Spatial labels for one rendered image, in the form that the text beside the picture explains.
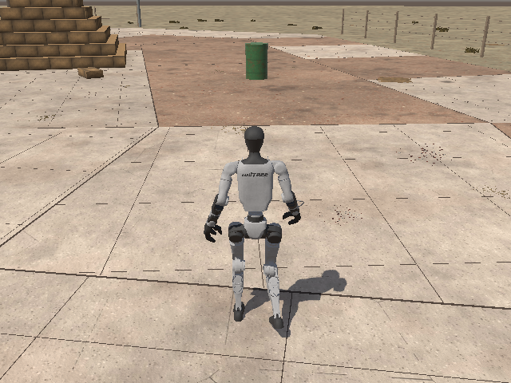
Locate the left robot forearm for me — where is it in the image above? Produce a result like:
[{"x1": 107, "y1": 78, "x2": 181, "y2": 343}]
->
[{"x1": 206, "y1": 194, "x2": 224, "y2": 227}]

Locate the right robot upper arm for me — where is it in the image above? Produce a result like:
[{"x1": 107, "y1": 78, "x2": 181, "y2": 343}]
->
[{"x1": 271, "y1": 160, "x2": 294, "y2": 203}]

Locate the right robot forearm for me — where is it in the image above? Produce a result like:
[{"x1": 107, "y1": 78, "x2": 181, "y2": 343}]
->
[{"x1": 286, "y1": 191, "x2": 299, "y2": 215}]

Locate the left robot hand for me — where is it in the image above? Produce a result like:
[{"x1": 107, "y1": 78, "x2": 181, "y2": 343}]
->
[{"x1": 204, "y1": 224, "x2": 222, "y2": 243}]

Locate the robot left foot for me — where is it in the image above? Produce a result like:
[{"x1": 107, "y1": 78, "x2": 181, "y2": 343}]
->
[{"x1": 233, "y1": 302, "x2": 245, "y2": 322}]

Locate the left robot upper arm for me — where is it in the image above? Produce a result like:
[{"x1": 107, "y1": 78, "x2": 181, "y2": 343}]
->
[{"x1": 216, "y1": 161, "x2": 239, "y2": 207}]

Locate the right robot hand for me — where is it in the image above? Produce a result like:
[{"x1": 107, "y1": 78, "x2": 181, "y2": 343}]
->
[{"x1": 283, "y1": 212, "x2": 301, "y2": 225}]

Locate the humanoid robot head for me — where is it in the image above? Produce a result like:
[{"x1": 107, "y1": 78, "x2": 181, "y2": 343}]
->
[{"x1": 241, "y1": 126, "x2": 268, "y2": 164}]

